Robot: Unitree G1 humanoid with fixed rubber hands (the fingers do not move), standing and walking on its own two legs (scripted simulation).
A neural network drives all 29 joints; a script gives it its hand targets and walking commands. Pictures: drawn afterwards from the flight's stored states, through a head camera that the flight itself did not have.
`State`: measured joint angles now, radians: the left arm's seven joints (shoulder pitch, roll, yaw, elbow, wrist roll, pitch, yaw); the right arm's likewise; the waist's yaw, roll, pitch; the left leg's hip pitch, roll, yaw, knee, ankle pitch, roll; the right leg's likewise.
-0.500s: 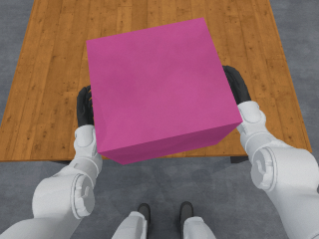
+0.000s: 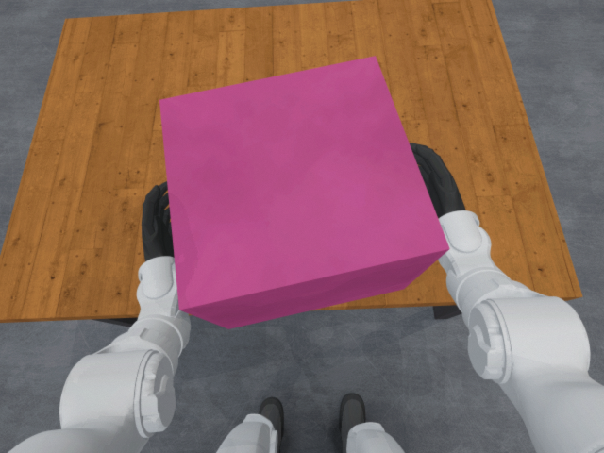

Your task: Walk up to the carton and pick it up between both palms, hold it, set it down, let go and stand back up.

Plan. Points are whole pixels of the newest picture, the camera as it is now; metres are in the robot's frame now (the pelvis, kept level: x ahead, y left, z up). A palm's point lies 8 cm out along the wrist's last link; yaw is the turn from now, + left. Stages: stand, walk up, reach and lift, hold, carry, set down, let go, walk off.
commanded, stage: reach and lift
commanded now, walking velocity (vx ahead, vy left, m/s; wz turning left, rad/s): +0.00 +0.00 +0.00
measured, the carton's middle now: (295, 205) +0.44 +0.05 -0.08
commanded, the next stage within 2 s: none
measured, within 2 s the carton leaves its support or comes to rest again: leaves its support in 0.34 s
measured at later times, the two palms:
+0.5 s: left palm (147, 268) +0.32 +0.23 -0.02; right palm (454, 224) +0.40 -0.16 +0.00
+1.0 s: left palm (119, 222) +0.35 +0.24 +0.06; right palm (475, 199) +0.40 -0.15 +0.06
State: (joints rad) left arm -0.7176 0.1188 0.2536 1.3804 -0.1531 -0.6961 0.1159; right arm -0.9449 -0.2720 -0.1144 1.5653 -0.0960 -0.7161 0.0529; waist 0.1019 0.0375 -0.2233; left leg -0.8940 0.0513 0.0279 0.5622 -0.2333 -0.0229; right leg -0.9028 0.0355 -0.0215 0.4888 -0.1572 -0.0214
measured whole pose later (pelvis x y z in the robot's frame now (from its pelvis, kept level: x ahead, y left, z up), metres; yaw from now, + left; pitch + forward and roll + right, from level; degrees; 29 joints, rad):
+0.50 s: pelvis -0.02 +0.00 +0.00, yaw +1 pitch +26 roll -1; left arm -0.65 0.14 0.03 1.38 -0.31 -0.55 0.15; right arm -0.78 -0.25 0.04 1.37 0.03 -0.49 0.04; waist 0.08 0.05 -0.28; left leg -0.82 0.04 0.01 0.59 -0.23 -0.02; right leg -0.82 0.03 -0.04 0.52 -0.16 -0.02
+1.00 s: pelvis -0.01 +0.01 +0.03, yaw +2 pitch +15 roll -1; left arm -0.62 0.16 0.06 1.11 -0.20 -0.27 0.15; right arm -0.63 -0.24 -0.01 1.00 0.16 -0.20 0.04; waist 0.05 0.05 -0.17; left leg -0.47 0.02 0.01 0.41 -0.19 -0.01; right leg -0.47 0.01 -0.04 0.33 -0.12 -0.01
